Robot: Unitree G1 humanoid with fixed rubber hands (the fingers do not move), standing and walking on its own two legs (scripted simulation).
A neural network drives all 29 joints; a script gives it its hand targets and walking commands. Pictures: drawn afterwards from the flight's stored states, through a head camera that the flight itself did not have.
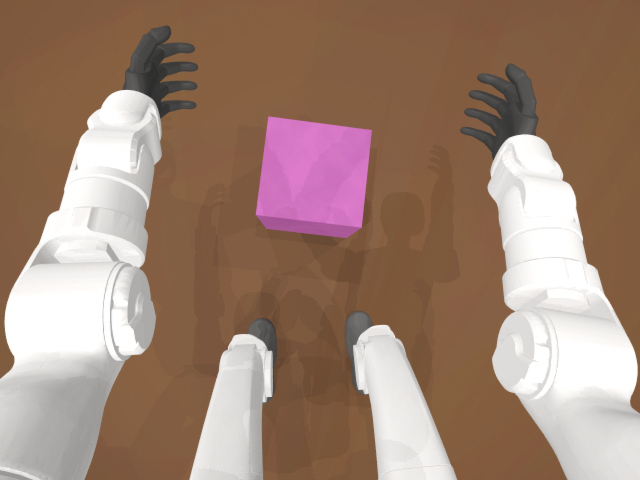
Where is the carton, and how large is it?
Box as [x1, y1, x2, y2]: [256, 116, 371, 237]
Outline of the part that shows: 268,116 256,209 256,215 266,228 346,237 361,227 371,130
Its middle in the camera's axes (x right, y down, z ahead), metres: -0.02 -0.13 +0.89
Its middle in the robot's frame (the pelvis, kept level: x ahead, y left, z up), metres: +0.53 -0.03 -0.54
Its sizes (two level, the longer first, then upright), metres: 0.210 0.200 0.250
